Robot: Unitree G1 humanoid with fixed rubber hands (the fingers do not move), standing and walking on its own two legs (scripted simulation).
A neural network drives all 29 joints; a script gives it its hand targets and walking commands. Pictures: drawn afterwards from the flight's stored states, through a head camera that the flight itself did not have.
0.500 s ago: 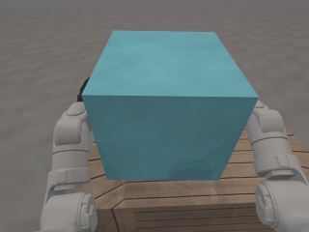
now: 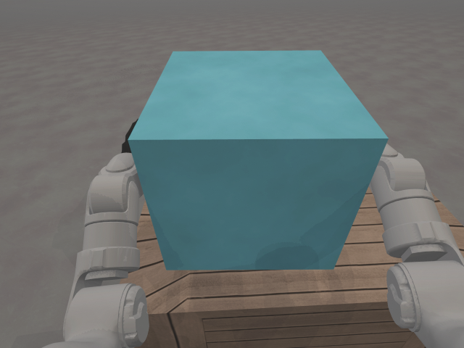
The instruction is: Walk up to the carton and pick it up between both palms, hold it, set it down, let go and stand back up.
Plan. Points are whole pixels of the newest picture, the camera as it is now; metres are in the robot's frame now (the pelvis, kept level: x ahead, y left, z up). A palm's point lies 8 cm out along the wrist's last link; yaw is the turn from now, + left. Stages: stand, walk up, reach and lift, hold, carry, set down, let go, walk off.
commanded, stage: hold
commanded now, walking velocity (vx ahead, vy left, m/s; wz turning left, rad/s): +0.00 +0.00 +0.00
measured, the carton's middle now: (248, 153) +0.41 -0.01 +0.19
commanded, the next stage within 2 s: none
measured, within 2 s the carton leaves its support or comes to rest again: neither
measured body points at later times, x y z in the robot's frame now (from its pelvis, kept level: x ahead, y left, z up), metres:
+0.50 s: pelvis +0.01 +0.00 +0.00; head -0.07 +0.00 +0.44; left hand +0.37 +0.19 +0.22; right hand +0.39 -0.19 +0.22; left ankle +0.03 +0.13 -0.75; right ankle +0.03 -0.13 -0.75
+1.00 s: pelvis +0.00 +0.00 +0.00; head -0.08 +0.01 +0.44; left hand +0.37 +0.19 +0.21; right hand +0.38 -0.20 +0.22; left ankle +0.03 +0.13 -0.75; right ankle +0.03 -0.13 -0.75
